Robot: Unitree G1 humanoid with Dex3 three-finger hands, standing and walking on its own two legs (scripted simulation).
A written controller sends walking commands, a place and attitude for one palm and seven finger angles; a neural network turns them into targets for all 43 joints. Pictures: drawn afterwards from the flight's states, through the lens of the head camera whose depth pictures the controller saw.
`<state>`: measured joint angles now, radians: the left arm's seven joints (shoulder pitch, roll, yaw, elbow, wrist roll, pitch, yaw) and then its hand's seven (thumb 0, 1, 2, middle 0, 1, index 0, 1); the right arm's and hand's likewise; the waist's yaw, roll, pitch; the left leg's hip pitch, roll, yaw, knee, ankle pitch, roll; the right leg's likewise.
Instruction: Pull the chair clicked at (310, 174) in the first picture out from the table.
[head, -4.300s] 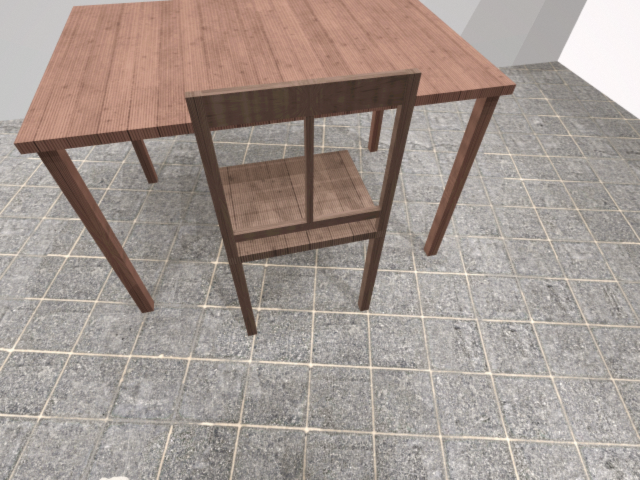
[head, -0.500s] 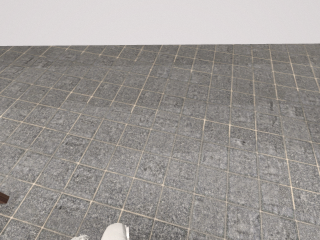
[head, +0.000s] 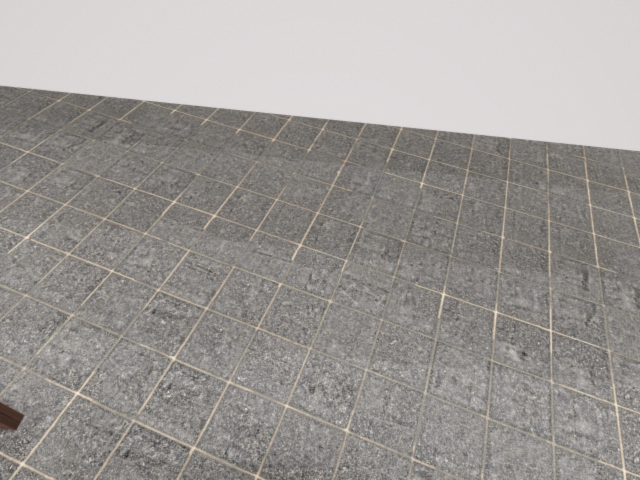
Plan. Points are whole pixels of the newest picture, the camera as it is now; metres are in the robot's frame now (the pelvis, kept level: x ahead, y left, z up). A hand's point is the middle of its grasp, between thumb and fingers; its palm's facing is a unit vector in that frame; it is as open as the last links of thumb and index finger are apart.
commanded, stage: turn to face it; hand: left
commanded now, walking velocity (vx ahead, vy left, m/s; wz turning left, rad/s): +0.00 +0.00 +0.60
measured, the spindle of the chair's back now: out of the picture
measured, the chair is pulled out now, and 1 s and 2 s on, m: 0.00 0.00 0.00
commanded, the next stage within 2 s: none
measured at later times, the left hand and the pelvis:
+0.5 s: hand out of the picture +0.04 +0.16 -0.14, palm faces +0.31 -0.91 -0.28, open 7.4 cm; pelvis +0.01 -0.05 +0.00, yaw +19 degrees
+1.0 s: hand out of the picture -0.07 +0.20 -0.16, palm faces +0.61 -0.74 -0.29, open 7.4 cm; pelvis +0.00 -0.03 -0.01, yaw +37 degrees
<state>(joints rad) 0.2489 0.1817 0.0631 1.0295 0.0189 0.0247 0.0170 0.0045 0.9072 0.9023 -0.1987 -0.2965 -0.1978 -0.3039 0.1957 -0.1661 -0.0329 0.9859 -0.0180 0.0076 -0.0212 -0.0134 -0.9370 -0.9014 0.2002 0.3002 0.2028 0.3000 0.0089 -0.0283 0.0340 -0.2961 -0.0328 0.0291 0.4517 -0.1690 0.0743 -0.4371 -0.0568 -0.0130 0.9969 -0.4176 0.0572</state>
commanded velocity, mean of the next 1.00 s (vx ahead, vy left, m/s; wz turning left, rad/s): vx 0.00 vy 0.00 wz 0.60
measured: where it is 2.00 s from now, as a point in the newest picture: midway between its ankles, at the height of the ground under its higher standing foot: outside the picture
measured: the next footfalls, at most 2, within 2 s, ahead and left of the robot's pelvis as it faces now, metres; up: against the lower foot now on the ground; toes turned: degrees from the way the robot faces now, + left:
right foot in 0.28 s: +0.05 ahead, -0.16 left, +0.00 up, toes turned +10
left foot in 0.68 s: -0.01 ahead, +0.11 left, +0.00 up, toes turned +32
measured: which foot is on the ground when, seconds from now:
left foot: down 0.00-0.26, up 0.28-0.66, down 0.68-1.00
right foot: up 0.00-0.26, down 0.28-0.68, up 0.70-1.00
